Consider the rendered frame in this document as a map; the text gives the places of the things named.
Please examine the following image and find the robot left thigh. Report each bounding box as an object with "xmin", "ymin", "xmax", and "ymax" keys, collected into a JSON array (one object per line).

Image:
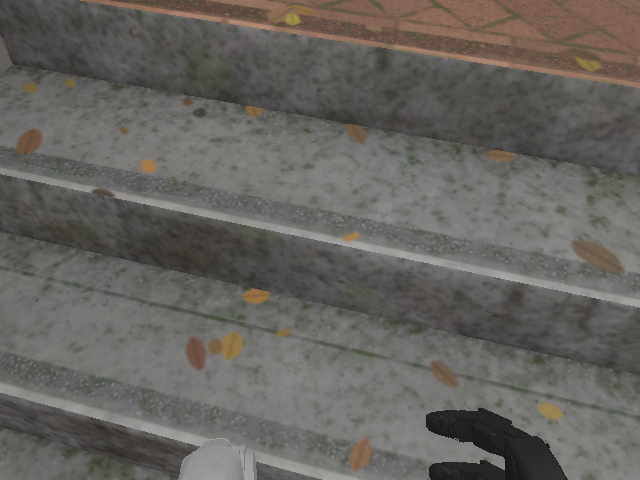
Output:
[{"xmin": 178, "ymin": 443, "xmax": 257, "ymax": 480}]

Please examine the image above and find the robot right hand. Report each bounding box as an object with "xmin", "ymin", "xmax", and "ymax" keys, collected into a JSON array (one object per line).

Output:
[{"xmin": 426, "ymin": 408, "xmax": 568, "ymax": 480}]

